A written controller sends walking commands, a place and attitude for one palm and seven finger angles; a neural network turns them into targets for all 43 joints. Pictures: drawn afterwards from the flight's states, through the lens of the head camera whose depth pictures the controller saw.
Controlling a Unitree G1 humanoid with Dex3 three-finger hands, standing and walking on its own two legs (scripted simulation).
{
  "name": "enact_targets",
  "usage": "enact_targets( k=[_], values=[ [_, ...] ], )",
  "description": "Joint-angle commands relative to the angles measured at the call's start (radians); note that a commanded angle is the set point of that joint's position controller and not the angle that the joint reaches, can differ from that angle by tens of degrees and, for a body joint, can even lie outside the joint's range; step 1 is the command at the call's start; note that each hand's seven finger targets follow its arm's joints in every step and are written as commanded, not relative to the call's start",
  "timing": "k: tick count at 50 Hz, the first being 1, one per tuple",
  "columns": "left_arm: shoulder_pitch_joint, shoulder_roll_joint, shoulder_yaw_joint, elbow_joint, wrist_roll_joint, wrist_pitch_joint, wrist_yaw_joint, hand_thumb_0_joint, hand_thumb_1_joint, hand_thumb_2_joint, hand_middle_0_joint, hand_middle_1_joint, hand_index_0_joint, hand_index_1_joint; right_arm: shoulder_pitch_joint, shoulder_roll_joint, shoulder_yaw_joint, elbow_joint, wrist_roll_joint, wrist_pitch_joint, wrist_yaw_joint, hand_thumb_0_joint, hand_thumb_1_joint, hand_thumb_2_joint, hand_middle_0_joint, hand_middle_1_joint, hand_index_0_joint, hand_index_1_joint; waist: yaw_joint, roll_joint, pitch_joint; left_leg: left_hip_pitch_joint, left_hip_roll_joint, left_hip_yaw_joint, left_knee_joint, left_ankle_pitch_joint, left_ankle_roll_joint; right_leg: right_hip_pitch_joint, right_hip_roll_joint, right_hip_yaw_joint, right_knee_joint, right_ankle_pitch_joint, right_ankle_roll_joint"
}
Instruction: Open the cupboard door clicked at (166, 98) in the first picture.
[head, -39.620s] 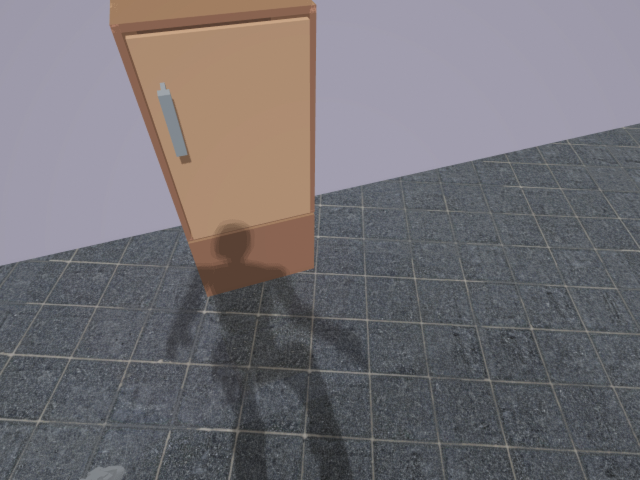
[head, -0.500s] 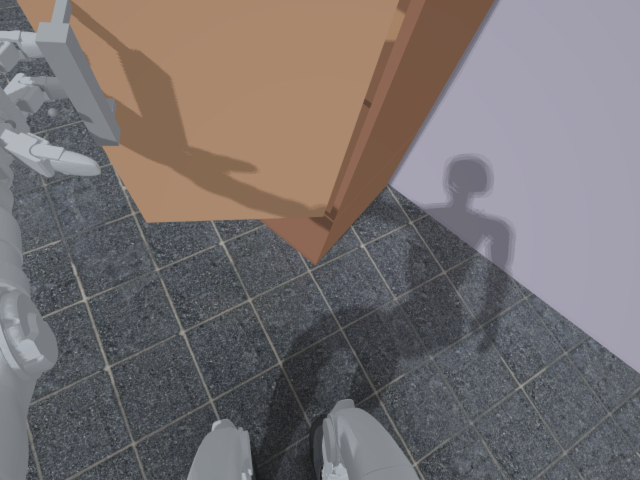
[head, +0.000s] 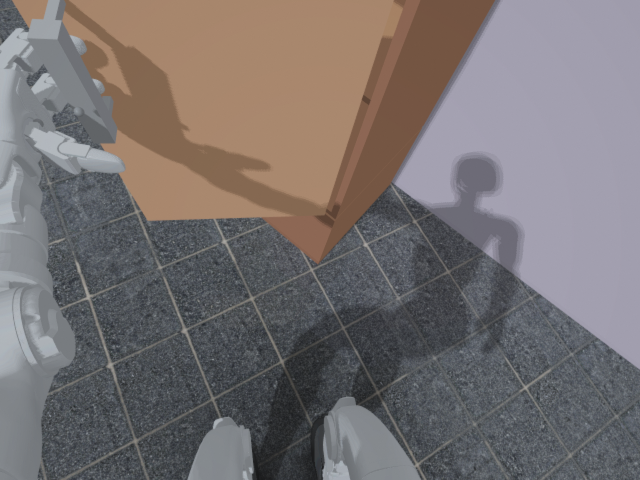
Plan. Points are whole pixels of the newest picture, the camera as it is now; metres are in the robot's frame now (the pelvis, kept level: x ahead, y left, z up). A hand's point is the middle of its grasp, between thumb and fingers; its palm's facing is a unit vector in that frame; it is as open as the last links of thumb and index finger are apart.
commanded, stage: slide the fingers in behind the handle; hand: left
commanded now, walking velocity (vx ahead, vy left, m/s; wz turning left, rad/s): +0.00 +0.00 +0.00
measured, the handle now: (82, 76) +0.57 +0.22 +0.07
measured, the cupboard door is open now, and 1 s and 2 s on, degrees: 45 45 58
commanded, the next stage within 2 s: close the thumb around the handle in 0.62 s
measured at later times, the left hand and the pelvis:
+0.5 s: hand (95, 109) +0.53 +0.20 +0.07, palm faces -0.01 -1.00 -0.03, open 13.8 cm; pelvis +0.00 +0.00 +0.00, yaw +0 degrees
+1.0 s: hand (87, 112) +0.53 +0.21 +0.07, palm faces -0.01 -1.00 -0.01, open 11.7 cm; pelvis +0.00 +0.00 +0.00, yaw +0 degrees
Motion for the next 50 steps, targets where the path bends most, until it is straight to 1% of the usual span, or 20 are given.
enact_targets(
  k=[1, 7, 10, 13, 17, 23, 25, 27, 30, 31, 33, 36, 37, 39, 40, 41, 43, 45, 48, 50],
  values=[
    [-0.424, 0.262, 0.019, -0.228, -0.014, -0.065, 0.011, 0.000, -0.500, 0.300, -0.300, -1.200, -0.300, -1.200, 0.205, -0.193, -0.067, -0.030, -0.001, -0.014, -0.014, 0.000, -0.900, -0.900, 0.200, 0.300, 0.200, 0.300, 0.000, 0.191, -0.540, 0.352, -0.024, -0.074, -0.107, 0.489, -0.004, 0.282, 0.026, 0.072, -0.081, 0.354, 0.005],
    [-0.438, 0.196, -0.019, -0.220, -0.024, -0.063, 0.021, 0.000, -0.500, 0.300, -0.300, -1.200, -0.300, -1.200, 0.210, -0.194, -0.071, -0.019, -0.003, -0.014, -0.010, 0.000, -0.900, -0.900, 0.200, 0.300, 0.200, 0.300, -0.014, 0.183, -0.501, 0.380, -0.019, -0.086, -0.119, 0.473, -0.008, 0.234, 0.029, 0.062, -0.090, 0.311, 0.003],
    [-0.476, 0.150, -0.043, -0.287, -0.027, -0.083, 0.035, 0.000, -0.500, 0.300, -0.300, -1.200, -0.300, -1.200, 0.216, -0.190, -0.079, -0.008, -0.010, -0.020, -0.004, 0.000, -0.900, -0.900, 0.200, 0.300, 0.200, 0.300, -0.016, 0.235, -0.570, 0.473, -0.014, -0.099, -0.109, 0.552, -0.018, 0.197, 0.028, 0.054, -0.083, 0.328, 0.002],
    [-0.411, 0.168, -0.017, -0.206, -0.017, -0.070, 0.053, 0.000, -0.500, 0.300, -0.300, -1.200, -0.300, -1.200, 0.218, -0.190, -0.076, -0.008, -0.008, -0.014, -0.002, 0.000, -0.900, -0.900, 0.200, 0.300, 0.200, 0.300, -0.008, 0.156, -0.503, 0.396, -0.018, -0.090, -0.116, 0.514, -0.013, 0.231, 0.030, 0.054, -0.086, 0.329, 0.003],
    [-0.427, 0.239, 0.018, -0.206, 0.009, -0.072, 0.074, 0.000, -0.500, 0.300, -0.300, -1.200, -0.300, -1.200, 0.211, -0.191, -0.070, -0.022, -0.007, -0.016, -0.006, 0.000, -0.900, -0.900, 0.200, 0.300, 0.200, 0.300, -0.001, 0.160, -0.491, 0.331, -0.027, -0.073, -0.118, 0.454, -0.003, 0.269, 0.025, 0.070, -0.087, 0.323, 0.004],
    [-0.414, 0.190, -0.012, -0.207, -0.008, -0.076, 0.052, 0.000, -0.500, 0.300, -0.300, -1.200, -0.300, -1.200, 0.209, -0.188, -0.070, -0.030, -0.005, -0.018, -0.004, 0.000, -0.900, -0.900, 0.200, 0.300, 0.200, 0.300, -0.003, 0.175, -0.512, 0.364, -0.025, -0.077, -0.120, 0.481, -0.009, 0.266, 0.026, 0.064, -0.083, 0.335, 0.004],
    [-0.431, 0.236, 0.021, -0.214, -0.017, -0.081, 0.049, 0.000, -0.500, 0.300, -0.300, -1.200, -0.300, -1.200, 0.211, -0.196, -0.071, -0.027, -0.005, -0.017, -0.008, 0.000, -0.900, -0.900, 0.200, 0.300, 0.200, 0.300, -0.005, 0.157, -0.516, 0.358, -0.022, -0.079, -0.116, 0.484, -0.006, 0.272, 0.027, 0.068, -0.082, 0.342, 0.004],
    [-0.433, 0.192, -0.007, -0.246, -0.016, -0.087, 0.046, 0.000, -0.500, 0.300, -0.300, -1.200, -0.300, -1.200, 0.209, -0.189, -0.074, -0.028, -0.007, -0.019, -0.005, 0.000, -0.900, -0.900, 0.200, 0.300, 0.200, 0.300, -0.005, 0.190, -0.545, 0.398, -0.021, -0.081, -0.114, 0.520, -0.010, 0.259, 0.027, 0.064, -0.079, 0.356, 0.004],
    [-0.408, 0.192, 0.003, -0.255, -0.025, -0.096, 0.046, 0.000, -0.500, 0.300, -0.300, -1.200, -0.300, -1.200, 0.210, -0.188, -0.077, -0.022, -0.006, -0.017, -0.003, 0.000, -0.900, -0.900, 0.200, 0.300, 0.200, 0.300, 0.004, 0.189, -0.560, 0.423, -0.019, -0.083, -0.112, 0.552, -0.015, 0.262, 0.030, 0.063, -0.080, 0.369, 0.003],
    [-0.390, 0.213, 0.021, -0.243, -0.024, -0.094, 0.048, 0.000, -0.500, 0.300, -0.300, -1.200, -0.300, -1.200, 0.212, -0.192, -0.078, -0.023, -0.006, -0.015, -0.003, 0.000, -0.900, -0.900, 0.200, 0.300, 0.200, 0.300, 0.011, 0.164, -0.547, 0.403, -0.019, -0.084, -0.116, 0.533, -0.014, 0.273, 0.029, 0.061, -0.080, 0.360, 0.003],
    [-0.395, 0.150, -0.036, -0.210, -0.022, -0.077, 0.045, 0.000, -0.500, 0.300, -0.300, -1.200, -0.300, -1.200, 0.200, -0.188, -0.075, -0.022, -0.001, -0.013, -0.003, 0.000, -0.900, -0.900, 0.200, 0.300, 0.200, 0.300, -0.011, 0.155, -0.467, 0.370, -0.021, -0.078, -0.127, 0.466, -0.009, 0.241, 0.028, 0.061, -0.096, 0.316, 0.006],
    [-0.433, 0.199, 0.000, -0.218, -0.020, -0.081, 0.058, 0.000, -0.500, 0.300, -0.300, -1.200, -0.300, -1.200, 0.204, -0.193, -0.074, -0.020, -0.004, -0.017, -0.009, 0.000, -0.900, -0.900, 0.200, 0.300, 0.200, 0.300, -0.010, 0.154, -0.490, 0.367, -0.024, -0.080, -0.125, 0.454, -0.007, 0.249, 0.027, 0.065, -0.094, 0.308, 0.005],
    [-0.422, 0.219, 0.015, -0.214, -0.017, -0.082, 0.060, 0.000, -0.444, 0.324, -0.304, -1.206, -0.304, -1.206, 0.203, -0.193, -0.073, -0.020, -0.005, -0.019, -0.010, 0.000, -0.900, -0.900, 0.200, 0.300, 0.200, 0.300, -0.002, 0.153, -0.493, 0.352, -0.025, -0.077, -0.124, 0.445, -0.007, 0.264, 0.025, 0.067, -0.093, 0.308, 0.005],
    [-0.447, 0.213, 0.008, -0.219, -0.016, -0.091, 0.058, 0.000, -0.332, 0.372, -0.312, -1.218, -0.312, -1.218, 0.205, -0.191, -0.070, -0.020, -0.007, -0.024, -0.011, 0.000, -0.900, -0.900, 0.200, 0.300, 0.200, 0.300, -0.011, 0.156, -0.492, 0.344, -0.028, -0.076, -0.115, 0.453, -0.003, 0.264, 0.027, 0.070, -0.087, 0.321, 0.002],
    [-0.456, 0.245, 0.026, -0.223, -0.012, -0.096, 0.059, 0.000, -0.276, 0.396, -0.316, -1.224, -0.316, -1.224, 0.207, -0.194, -0.072, -0.016, -0.008, -0.024, -0.012, 0.000, -0.900, -0.900, 0.200, 0.300, 0.200, 0.300, -0.009, 0.152, -0.513, 0.347, -0.025, -0.080, -0.114, 0.461, -0.005, 0.274, 0.025, 0.071, -0.083, 0.329, 0.005],
    [-0.433, 0.244, 0.023, -0.223, -0.008, -0.098, 0.055, 0.000, -0.220, 0.420, -0.320, -1.230, -0.320, -1.230, 0.204, -0.192, -0.072, -0.020, -0.007, -0.025, -0.011, 0.000, -0.900, -0.900, 0.200, 0.300, 0.200, 0.300, 0.001, 0.180, -0.523, 0.357, -0.027, -0.075, -0.113, 0.474, -0.007, 0.279, 0.024, 0.074, -0.082, 0.340, 0.003],
    [-0.422, 0.197, -0.010, -0.218, -0.011, -0.094, 0.045, 0.000, -0.108, 0.468, -0.328, -1.242, -0.328, -1.242, 0.201, -0.190, -0.072, -0.020, -0.007, -0.024, -0.008, 0.000, -0.900, -0.900, 0.200, 0.300, 0.200, 0.300, -0.006, 0.183, -0.516, 0.371, -0.024, -0.078, -0.112, 0.486, -0.010, 0.257, 0.025, 0.066, -0.079, 0.337, 0.003],
    [-0.407, 0.234, 0.026, -0.214, -0.020, -0.091, 0.041, 0.000, 0.004, 0.516, -0.336, -1.254, -0.336, -1.254, 0.207, -0.197, -0.075, -0.019, -0.007, -0.022, -0.010, 0.000, -0.900, -0.900, 0.200, 0.300, 0.200, 0.300, 0.001, 0.175, -0.532, 0.385, -0.021, -0.083, -0.112, 0.513, -0.011, 0.264, 0.027, 0.064, -0.079, 0.351, 0.003],
    [-0.386, 0.224, 0.019, -0.208, -0.026, -0.075, 0.029, 0.000, 0.172, 0.588, -0.348, -1.272, -0.348, -1.272, 0.203, -0.195, -0.072, -0.026, -0.004, -0.019, -0.010, 0.000, -0.900, -0.900, 0.200, 0.300, 0.200, 0.300, 0.004, 0.160, -0.509, 0.359, -0.023, -0.073, -0.116, 0.495, -0.008, 0.281, 0.028, 0.066, -0.085, 0.353, 0.004],
    [-0.389, 0.219, 0.013, -0.233, -0.028, -0.080, 0.027, 0.000, 0.284, 0.636, -0.356, -1.284, -0.356, -1.284, 0.200, -0.192, -0.073, -0.029, -0.003, -0.019, -0.009, 0.000, -0.900, -0.900, 0.200, 0.300, 0.200, 0.300, 0.008, 0.189, -0.543, 0.381, -0.024, -0.074, -0.112, 0.518, -0.010, 0.278, 0.028, 0.067, -0.080, 0.368, 0.003]
  ],
)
